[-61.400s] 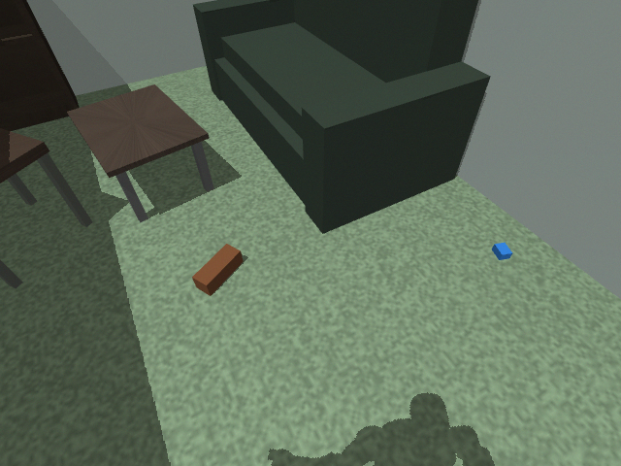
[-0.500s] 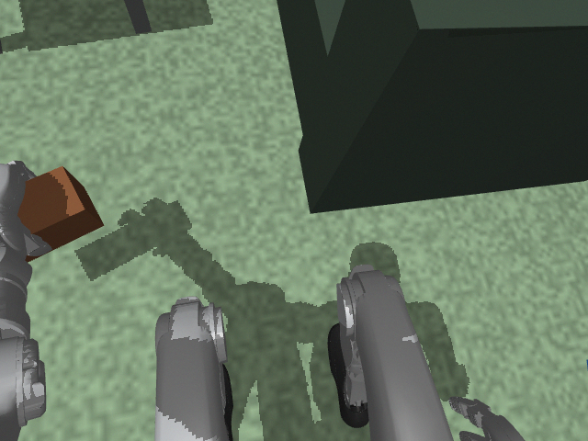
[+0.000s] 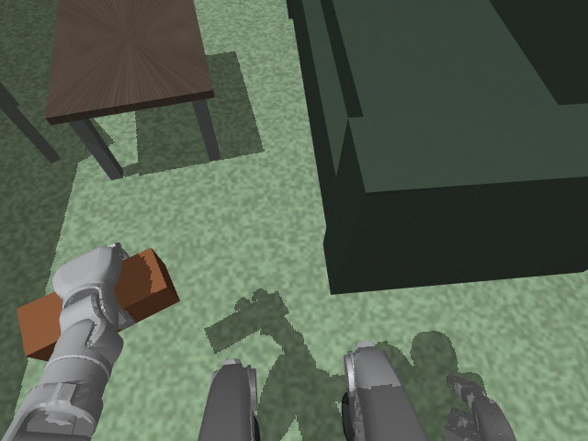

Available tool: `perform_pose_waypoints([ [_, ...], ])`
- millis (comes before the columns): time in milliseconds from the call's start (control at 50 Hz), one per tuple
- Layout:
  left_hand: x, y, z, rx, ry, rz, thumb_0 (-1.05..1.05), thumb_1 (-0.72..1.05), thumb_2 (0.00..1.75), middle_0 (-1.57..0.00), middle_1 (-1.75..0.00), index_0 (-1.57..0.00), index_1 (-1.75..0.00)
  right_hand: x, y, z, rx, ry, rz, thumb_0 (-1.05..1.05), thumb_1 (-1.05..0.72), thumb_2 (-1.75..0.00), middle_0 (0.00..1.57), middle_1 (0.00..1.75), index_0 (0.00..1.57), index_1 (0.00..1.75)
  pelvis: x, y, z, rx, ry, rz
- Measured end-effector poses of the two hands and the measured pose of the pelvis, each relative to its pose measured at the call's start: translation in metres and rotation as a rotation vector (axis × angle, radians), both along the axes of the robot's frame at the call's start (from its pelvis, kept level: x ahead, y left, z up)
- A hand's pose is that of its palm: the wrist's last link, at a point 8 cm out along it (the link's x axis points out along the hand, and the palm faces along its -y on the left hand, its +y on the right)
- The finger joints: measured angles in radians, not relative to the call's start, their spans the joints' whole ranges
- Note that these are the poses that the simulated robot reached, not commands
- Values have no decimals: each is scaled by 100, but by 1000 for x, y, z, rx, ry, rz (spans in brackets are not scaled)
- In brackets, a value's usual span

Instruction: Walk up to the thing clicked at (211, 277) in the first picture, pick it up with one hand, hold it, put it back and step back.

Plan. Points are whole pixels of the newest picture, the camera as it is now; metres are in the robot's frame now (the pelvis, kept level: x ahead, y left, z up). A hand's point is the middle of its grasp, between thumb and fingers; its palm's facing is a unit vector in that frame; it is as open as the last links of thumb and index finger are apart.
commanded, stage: lift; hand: left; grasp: from above
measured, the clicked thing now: (104, 304) +0.36 +0.30 -0.11
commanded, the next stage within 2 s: hold in 0.64 s
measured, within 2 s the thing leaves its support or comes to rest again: neither
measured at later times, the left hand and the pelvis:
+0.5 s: hand (93, 261) +0.37 +0.25 +0.05, palm faces -0.42 -0.25 -0.88, open 10.7 cm; pelvis +0.04 -0.01 +0.13, yaw +0 degrees
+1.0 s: hand (87, 222) +0.39 +0.23 +0.10, palm faces -0.40 -0.24 -0.89, open 10.6 cm; pelvis +0.08 -0.01 +0.17, yaw +0 degrees
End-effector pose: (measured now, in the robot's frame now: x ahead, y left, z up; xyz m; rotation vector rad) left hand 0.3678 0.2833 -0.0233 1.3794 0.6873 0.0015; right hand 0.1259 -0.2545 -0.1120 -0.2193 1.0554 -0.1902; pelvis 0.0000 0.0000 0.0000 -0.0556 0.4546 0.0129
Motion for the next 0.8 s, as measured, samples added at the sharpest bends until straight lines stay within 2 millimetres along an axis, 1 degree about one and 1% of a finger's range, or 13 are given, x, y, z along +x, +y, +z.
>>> perform_pose_waypoints([
  [100, -6, -13, 33, -4, 23, -12, 0, -8, 60, -51, -82, -56, -76, -1, -4, 32, -5, -14, -14, 1, -90, -89, 21, 30, 20, 30, 8, -5, 33, 16, -52, -3],
  [220, -2, -22, 69, -11, 8, -23, 0, -7, 60, -49, -84, -54, -78, -5, -13, 67, -29, -15, -41, 1, -90, -89, 21, 30, 20, 30, 19, -9, 67, 23, -111, -4],
  [320, 1, -28, 96, -12, 9, -12, 0, -7, 60, -48, -86, -53, -80, -8, -17, 93, -40, -14, -61, 1, -90, -89, 21, 30, 20, 30, 29, -9, 93, 25, -155, -7],
  [400, 4, -30, 112, -15, 20, -2, 0, -7, 60, -48, -86, -53, -81, -7, -17, 110, -39, -22, -70, 1, -90, -89, 21, 30, 20, 30, 36, -8, 110, 29, -186, -9],
  [480, 5, -32, 124, -17, 34, 10, 0, -7, 60, -48, -86, -53, -81, -5, -15, 124, -27, -30, -73, 1, -90, -89, 20, 30, 20, 30, 42, -8, 124, 33, -213, -12],
  [600, 4, -35, 138, -30, 39, 20, 0, -6, 60, -48, -86, -53, -80, 2, -10, 139, -9, -34, -64, 1, -90, -89, 21, 30, 20, 30, 50, -7, 141, 38, -248, -13],
  [700, 6, -38, 150, -24, 25, 17, 0, -6, 59, -48, -84, -53, -79, 12, -6, 148, 6, -43, -57, 1, -90, -89, 21, 30, 20, 30, 56, -7, 151, 42, -268, -16],
  [800, 13, -40, 165, -18, 9, 17, 0, -5, 58, -49, -83, -54, -77, 26, -4, 155, 19, -64, -51, 1, -89, -89, 21, 30, 20, 30, 64, -7, 158, 45, -286, -17],
])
